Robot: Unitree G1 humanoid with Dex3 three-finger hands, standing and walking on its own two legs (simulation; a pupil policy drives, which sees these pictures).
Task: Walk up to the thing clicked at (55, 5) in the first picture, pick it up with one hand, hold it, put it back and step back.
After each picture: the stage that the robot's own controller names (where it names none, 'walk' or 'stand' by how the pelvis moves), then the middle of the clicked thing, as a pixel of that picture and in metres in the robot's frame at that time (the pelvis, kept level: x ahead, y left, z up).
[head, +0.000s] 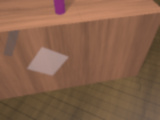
stand; out of the picture +0.99 +0.17 +0.06
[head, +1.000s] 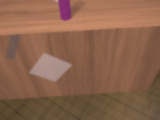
rise first; out of the picture +0.92 +0.15 +0.08
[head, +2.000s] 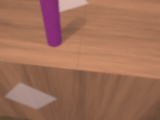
walk; (51, 20) +0.60 +0.17 +0.09
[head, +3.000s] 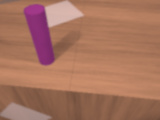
stand; (41, 38) +0.52 +0.19 +0.09
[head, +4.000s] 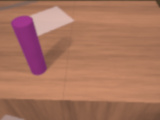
stand; (31, 49) +0.49 +0.21 +0.07
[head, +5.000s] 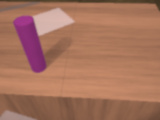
stand; (32, 47) +0.51 +0.22 +0.06
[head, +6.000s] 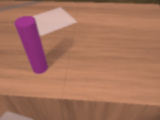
stand; (33, 48) +0.50 +0.22 +0.06
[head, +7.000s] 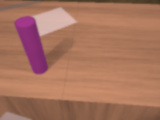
stand; (33, 48) +0.50 +0.21 +0.06
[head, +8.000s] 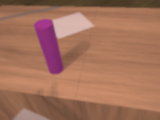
rise first; (50, 49) +0.51 +0.19 +0.06
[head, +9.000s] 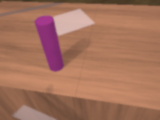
go down; (51, 46) +0.51 +0.19 +0.06
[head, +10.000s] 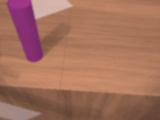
go down; (28, 34) +0.52 +0.18 +0.08
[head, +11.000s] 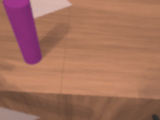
go down; (26, 34) +0.50 +0.17 +0.09
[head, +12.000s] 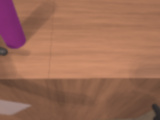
close in; (3, 13) +0.53 +0.19 +0.13
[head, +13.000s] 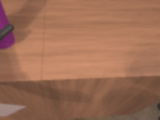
lift; out of the picture +0.54 +0.20 +0.14
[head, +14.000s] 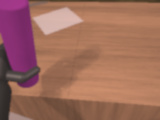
lift; (21, 49) +0.35 +0.17 +0.22
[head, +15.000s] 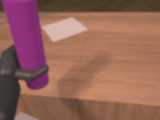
hold; (30, 47) +0.34 +0.16 +0.24
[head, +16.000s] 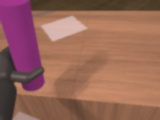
hold; (24, 49) +0.33 +0.17 +0.23
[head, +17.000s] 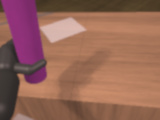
crouch; (28, 42) +0.35 +0.16 +0.25
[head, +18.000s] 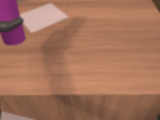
crouch; (3, 1) +0.50 +0.19 +0.27
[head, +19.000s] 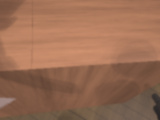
lower; out of the picture +0.56 +0.20 +0.16
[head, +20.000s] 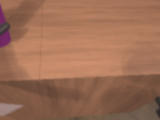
lower; out of the picture +0.54 +0.20 +0.14
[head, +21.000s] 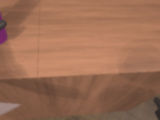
lower; out of the picture +0.55 +0.20 +0.15
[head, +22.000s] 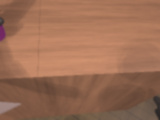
lower; out of the picture +0.55 +0.21 +0.15
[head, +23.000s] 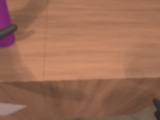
open; out of the picture +0.54 +0.19 +0.14
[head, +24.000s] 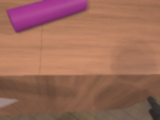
rise; (49, 10) +0.57 +0.04 +0.05
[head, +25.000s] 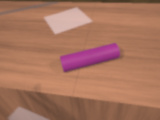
sink last; (89, 57) +0.52 +0.02 +0.01
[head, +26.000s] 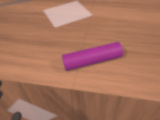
stand; (92, 56) +0.51 +0.01 +0.01
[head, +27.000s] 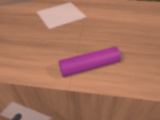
stand; (89, 61) +0.48 +0.00 +0.01
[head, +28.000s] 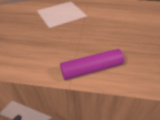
stand; (92, 63) +0.46 -0.01 +0.02
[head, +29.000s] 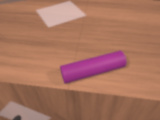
stand; (93, 66) +0.44 -0.02 +0.02
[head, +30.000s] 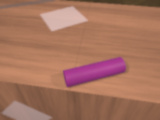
stand; (94, 71) +0.44 -0.02 -0.01
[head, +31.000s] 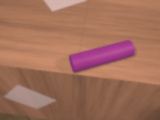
walk; (101, 55) +0.47 -0.06 +0.00
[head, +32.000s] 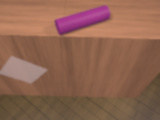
walk; (82, 19) +0.66 +0.03 +0.00
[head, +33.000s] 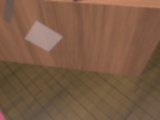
stand; out of the picture +0.97 -0.03 +0.00
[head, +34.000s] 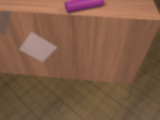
stand; (84, 3) +0.98 +0.01 -0.02
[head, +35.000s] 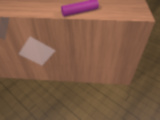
stand; (80, 7) +1.01 +0.03 -0.03
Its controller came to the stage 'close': yes
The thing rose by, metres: 0.20
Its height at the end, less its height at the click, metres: -0.09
